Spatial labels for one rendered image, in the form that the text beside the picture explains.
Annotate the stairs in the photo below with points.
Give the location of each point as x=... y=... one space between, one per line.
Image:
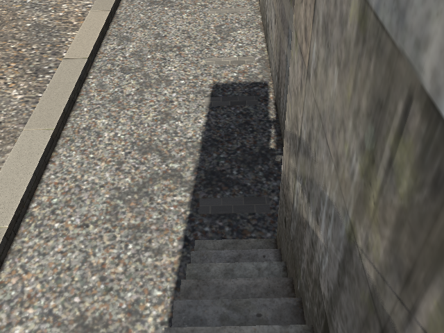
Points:
x=237 y=286

